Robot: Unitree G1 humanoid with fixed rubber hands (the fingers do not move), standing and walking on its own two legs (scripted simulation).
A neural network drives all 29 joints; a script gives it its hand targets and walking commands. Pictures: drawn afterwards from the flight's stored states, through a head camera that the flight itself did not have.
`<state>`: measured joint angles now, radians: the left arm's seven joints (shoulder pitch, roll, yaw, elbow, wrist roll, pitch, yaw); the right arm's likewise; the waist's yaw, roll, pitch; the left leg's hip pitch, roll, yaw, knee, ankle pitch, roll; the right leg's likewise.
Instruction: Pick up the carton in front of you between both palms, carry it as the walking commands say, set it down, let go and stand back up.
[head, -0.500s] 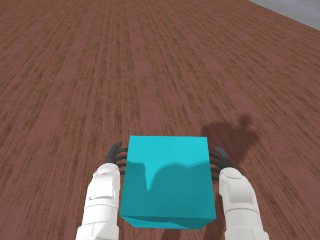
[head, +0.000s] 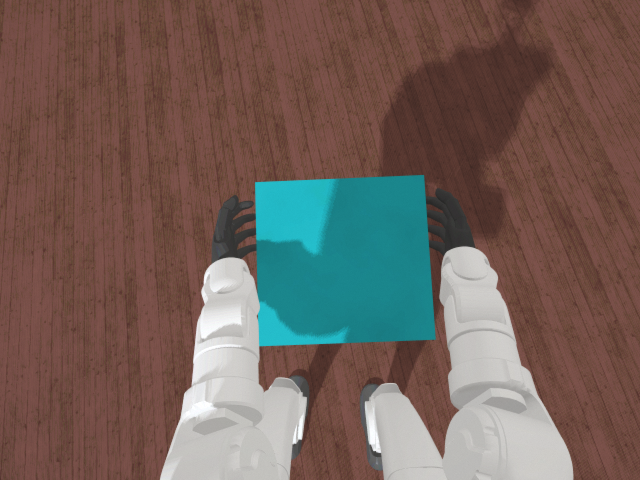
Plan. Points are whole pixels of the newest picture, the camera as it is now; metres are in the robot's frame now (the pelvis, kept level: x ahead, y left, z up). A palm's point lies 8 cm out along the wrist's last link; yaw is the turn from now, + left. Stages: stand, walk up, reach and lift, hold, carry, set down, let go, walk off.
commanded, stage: set down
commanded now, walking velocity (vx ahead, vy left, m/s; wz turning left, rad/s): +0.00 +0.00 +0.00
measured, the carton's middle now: (339, 264) +0.40 +0.01 -0.16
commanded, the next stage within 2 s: none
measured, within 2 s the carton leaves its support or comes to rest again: neither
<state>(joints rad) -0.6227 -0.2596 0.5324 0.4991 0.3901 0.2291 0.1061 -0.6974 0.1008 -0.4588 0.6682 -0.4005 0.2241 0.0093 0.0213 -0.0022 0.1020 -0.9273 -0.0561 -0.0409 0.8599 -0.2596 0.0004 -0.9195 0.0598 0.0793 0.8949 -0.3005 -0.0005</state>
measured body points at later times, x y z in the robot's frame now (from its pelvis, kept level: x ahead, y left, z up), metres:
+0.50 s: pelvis +0.00 -0.02 -0.13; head +0.24 -0.02 +0.25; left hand +0.42 +0.16 -0.21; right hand +0.47 -0.14 -0.23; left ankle +0.08 +0.11 -0.68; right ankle +0.07 -0.11 -0.68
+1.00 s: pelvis -0.04 -0.01 -0.25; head +0.28 -0.02 +0.07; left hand +0.44 +0.17 -0.37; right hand +0.51 -0.12 -0.38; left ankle +0.08 +0.12 -0.68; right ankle +0.07 -0.11 -0.68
